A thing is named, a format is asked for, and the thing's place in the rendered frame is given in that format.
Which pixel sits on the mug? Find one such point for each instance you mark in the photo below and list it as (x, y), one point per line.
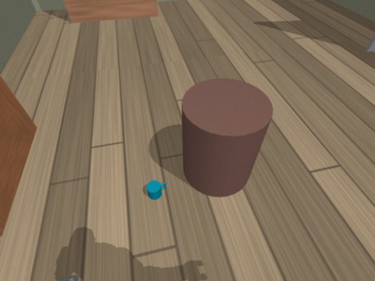
(154, 189)

